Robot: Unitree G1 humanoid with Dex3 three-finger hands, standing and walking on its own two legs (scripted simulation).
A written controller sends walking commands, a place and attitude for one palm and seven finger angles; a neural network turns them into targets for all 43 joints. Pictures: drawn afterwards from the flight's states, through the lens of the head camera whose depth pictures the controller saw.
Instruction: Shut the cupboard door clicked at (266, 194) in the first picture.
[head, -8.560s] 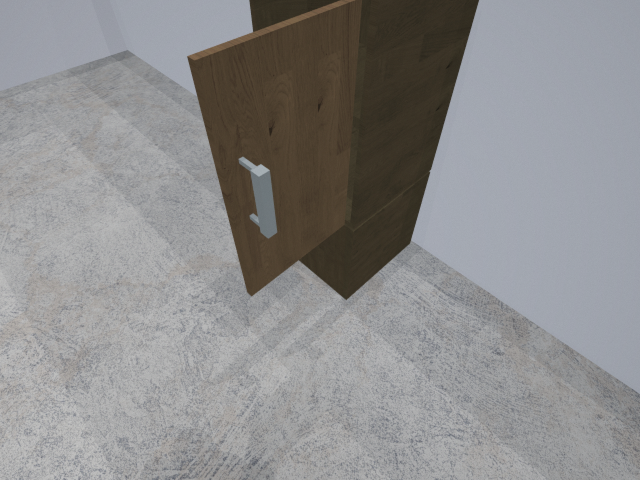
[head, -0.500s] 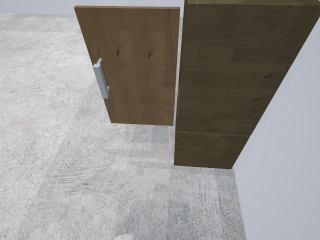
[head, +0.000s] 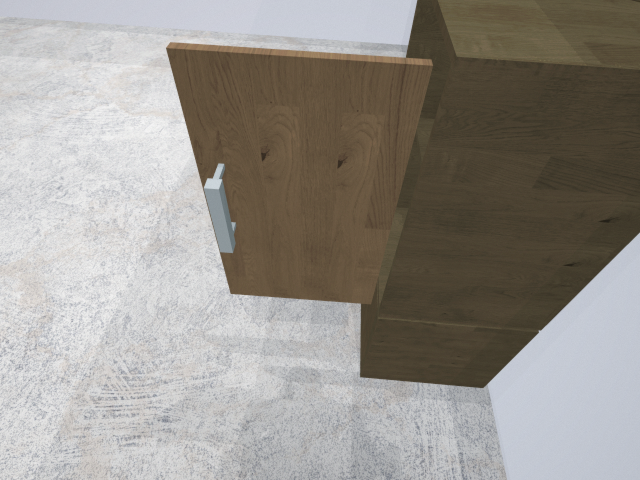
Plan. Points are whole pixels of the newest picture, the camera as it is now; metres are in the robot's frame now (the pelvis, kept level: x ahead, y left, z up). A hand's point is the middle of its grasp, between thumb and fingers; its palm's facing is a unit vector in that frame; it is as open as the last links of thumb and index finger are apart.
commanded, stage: come to a stop and stand still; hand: left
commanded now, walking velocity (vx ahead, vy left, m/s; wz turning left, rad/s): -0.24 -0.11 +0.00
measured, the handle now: (224, 209) +0.53 +0.22 -0.02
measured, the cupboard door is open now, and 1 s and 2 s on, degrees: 91 91 91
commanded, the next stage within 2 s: look again from close up in 1.50 s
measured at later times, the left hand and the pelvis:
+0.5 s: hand out of the picture +0.12 +0.16 -0.17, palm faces +0.00 -0.97 -0.23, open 7.4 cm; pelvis +0.05 -0.02 -0.01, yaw +0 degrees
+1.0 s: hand out of the picture +0.05 +0.15 -0.17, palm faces +0.04 -0.99 -0.16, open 7.4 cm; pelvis +0.06 -0.01 +0.01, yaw +0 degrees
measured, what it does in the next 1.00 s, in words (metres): steps on the spot: right foot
